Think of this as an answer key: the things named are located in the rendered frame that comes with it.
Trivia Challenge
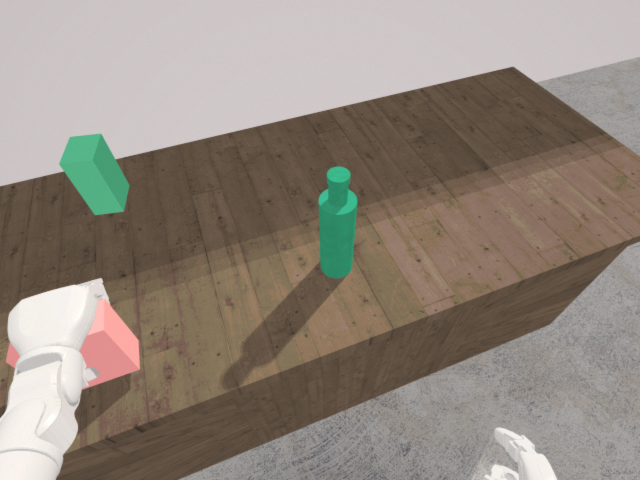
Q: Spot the sponge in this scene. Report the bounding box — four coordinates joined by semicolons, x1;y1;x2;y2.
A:
6;298;140;390

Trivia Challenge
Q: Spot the robot right hand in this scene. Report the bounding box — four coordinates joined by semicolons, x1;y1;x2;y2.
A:
485;428;557;480

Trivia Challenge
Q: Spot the robot left hand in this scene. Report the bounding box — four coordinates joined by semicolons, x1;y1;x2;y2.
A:
8;278;110;388

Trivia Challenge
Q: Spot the left robot forearm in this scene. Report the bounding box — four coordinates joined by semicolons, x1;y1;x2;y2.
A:
0;346;83;480

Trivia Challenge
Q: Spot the table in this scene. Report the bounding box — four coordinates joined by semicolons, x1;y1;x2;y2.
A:
0;67;640;480

